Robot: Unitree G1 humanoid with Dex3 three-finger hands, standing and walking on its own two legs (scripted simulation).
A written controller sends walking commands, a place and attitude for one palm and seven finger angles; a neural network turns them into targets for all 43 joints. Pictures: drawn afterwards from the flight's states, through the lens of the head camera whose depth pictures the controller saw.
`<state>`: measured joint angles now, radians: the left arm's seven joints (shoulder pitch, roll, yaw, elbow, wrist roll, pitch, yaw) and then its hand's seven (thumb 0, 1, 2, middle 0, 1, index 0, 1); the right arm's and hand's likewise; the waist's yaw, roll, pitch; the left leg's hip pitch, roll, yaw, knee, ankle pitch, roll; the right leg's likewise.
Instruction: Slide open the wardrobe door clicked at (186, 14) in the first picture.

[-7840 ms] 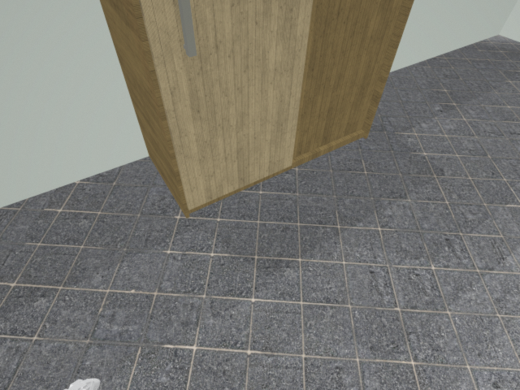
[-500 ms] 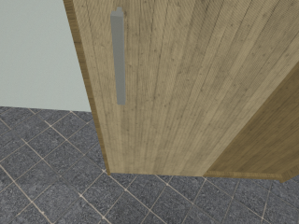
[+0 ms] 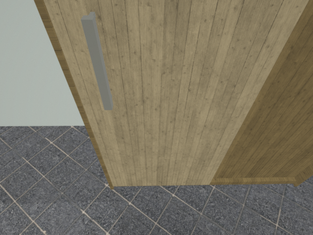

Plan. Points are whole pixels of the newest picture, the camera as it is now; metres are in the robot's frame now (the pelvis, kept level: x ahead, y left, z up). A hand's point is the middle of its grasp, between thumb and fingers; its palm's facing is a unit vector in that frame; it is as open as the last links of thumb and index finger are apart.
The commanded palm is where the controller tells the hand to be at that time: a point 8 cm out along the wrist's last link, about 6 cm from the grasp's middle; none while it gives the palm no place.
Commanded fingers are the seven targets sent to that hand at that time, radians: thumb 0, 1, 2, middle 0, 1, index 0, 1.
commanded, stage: come to a stop and stand still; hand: left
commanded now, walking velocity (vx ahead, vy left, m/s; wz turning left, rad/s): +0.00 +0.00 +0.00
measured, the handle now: (101, 67) +0.51 +0.18 +0.17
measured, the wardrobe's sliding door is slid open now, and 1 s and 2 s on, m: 0.00 0.00 0.00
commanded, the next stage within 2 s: none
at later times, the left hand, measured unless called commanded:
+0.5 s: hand out of the picture +0.04 +0.25 -0.18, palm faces +0.02 -0.97 -0.24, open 7.4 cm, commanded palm none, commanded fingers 0.00 0.90 0.90 -0.20 -0.30 -0.20 -0.30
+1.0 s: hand out of the picture -0.07 +0.29 -0.17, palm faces +0.00 -0.95 -0.30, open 7.4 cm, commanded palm none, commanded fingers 0.00 0.90 0.90 -0.20 -0.30 -0.20 -0.30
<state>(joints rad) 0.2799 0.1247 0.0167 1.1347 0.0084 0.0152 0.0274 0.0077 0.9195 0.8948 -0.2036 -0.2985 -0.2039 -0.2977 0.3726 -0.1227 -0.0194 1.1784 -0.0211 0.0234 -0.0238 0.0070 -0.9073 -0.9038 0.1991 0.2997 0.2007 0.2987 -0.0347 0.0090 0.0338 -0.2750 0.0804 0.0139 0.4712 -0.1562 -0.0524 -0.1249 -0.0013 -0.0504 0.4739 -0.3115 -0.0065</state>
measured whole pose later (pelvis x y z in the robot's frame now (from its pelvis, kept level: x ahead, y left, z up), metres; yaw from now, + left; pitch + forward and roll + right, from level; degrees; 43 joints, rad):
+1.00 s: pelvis -0.05 +0.06 +0.00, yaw +2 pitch -3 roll -1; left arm 0.37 0.28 0.01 1.03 0.03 0.01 0.02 0.00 0.90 0.89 -0.20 -0.30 -0.20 -0.30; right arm 0.27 -0.28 -0.03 1.04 -0.02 0.03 0.01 0.01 -0.90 -0.90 0.20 0.30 0.20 0.30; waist -0.01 0.01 0.03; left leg -0.34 -0.01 0.03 0.48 -0.13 0.03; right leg -0.19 -0.06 0.01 0.49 -0.28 0.03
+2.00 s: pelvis -0.12 +0.11 +0.00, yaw -1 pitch -3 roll +0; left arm 0.17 0.28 0.00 1.06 0.01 0.00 0.00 0.00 0.90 0.89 -0.20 -0.30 -0.21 -0.30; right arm 0.19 -0.31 0.00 1.10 -0.01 0.01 0.00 0.01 -0.90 -0.90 0.20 0.30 0.20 0.30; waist 0.00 0.02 0.08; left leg -0.19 0.01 -0.02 0.42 -0.19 -0.02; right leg -0.14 -0.02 -0.05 0.44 -0.25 0.00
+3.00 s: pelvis -0.12 +0.13 +0.00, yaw -1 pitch -1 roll +0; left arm 0.31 0.14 0.00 1.10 0.02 -0.01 0.03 0.00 0.91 0.90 -0.20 -0.30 -0.20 -0.30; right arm 0.28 -0.14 0.00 1.12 -0.01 0.00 -0.02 0.01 -0.91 -0.90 0.20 0.30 0.20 0.30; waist 0.00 0.00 0.04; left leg -0.23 -0.01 -0.01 0.44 -0.19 0.01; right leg -0.18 -0.05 -0.04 0.45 -0.25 0.03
